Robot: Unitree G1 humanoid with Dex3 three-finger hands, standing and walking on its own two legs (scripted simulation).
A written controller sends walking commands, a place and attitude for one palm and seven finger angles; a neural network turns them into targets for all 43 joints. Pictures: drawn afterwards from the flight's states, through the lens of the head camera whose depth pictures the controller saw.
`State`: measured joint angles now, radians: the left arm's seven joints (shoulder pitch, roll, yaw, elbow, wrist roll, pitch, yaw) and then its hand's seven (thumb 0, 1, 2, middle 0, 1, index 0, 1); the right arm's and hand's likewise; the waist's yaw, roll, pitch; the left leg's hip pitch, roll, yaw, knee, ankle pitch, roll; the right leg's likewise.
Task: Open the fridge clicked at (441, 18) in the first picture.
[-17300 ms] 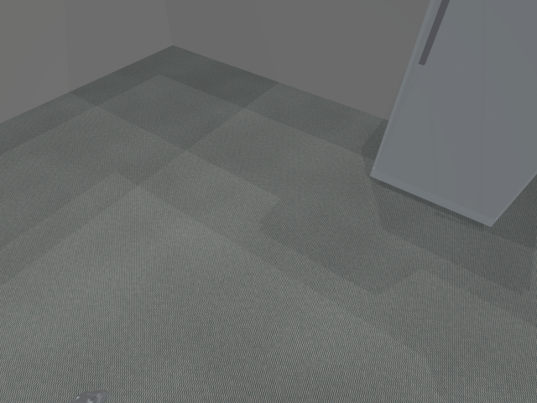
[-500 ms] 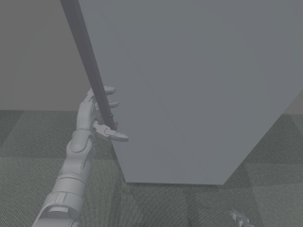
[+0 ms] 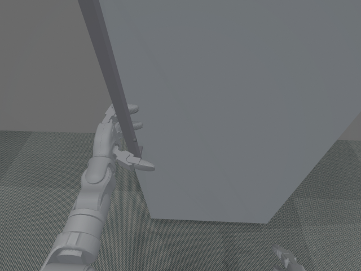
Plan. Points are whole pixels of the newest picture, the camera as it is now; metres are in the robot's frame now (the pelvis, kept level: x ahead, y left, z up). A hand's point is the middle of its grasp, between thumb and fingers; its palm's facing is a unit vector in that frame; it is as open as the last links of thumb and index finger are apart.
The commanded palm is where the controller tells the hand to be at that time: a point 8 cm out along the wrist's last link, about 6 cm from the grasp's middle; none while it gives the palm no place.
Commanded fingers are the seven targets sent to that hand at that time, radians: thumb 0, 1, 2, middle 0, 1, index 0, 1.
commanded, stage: slide the fingers in behind the handle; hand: left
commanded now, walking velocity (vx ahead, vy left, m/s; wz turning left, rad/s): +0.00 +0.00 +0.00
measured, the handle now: (122, 96) +0.43 +0.15 +0.17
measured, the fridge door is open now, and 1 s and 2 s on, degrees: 0 0 1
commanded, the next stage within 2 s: grip the handle and tug to test in 0.20 s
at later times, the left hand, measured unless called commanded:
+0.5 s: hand (134, 139) +0.38 +0.12 +0.10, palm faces +0.00 -1.00 +0.00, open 13.2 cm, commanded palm +0.35 +0.17 +0.10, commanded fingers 0.00 0.01 0.52 -0.35 -1.27 -0.35 -1.27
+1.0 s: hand (133, 137) +0.38 +0.13 +0.10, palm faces -0.01 -1.00 +0.00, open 5.5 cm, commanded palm +0.35 +0.17 +0.10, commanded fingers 0.00 0.90 0.90 -0.45 -1.40 -0.45 -1.40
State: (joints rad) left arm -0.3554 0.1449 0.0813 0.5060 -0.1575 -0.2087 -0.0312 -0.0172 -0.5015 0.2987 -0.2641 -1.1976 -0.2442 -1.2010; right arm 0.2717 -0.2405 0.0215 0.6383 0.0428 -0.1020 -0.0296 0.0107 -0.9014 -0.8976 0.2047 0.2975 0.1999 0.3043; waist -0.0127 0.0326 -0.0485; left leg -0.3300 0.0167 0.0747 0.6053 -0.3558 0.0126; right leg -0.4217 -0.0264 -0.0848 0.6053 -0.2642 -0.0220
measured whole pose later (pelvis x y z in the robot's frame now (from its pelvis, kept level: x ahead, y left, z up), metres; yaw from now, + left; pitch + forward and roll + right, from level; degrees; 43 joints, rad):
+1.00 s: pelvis +0.00 +0.01 +0.00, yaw +0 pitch +5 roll +0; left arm -0.42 0.15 0.09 0.57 -0.15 -0.22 -0.04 0.00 0.71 0.82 -0.43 -1.37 -0.41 -1.37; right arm 0.28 -0.24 0.03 0.65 0.04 -0.09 -0.03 0.01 -0.90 -0.90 0.21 0.30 0.20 0.30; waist -0.02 0.03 -0.04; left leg -0.35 0.01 0.07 0.62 -0.36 0.02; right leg -0.44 -0.03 -0.08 0.61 -0.26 -0.01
